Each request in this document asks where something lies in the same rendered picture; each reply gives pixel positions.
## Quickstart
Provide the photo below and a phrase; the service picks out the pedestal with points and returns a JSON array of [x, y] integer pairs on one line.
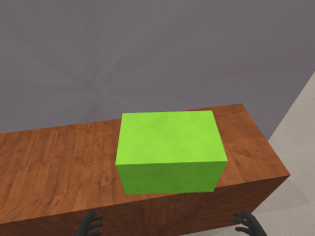
[[51, 178]]

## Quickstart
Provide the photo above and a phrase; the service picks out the robot right hand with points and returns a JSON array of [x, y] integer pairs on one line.
[[254, 227]]

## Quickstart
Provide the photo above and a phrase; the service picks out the robot left hand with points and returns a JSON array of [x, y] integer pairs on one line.
[[85, 225]]

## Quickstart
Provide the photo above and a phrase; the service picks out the carton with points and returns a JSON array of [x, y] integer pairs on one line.
[[169, 152]]

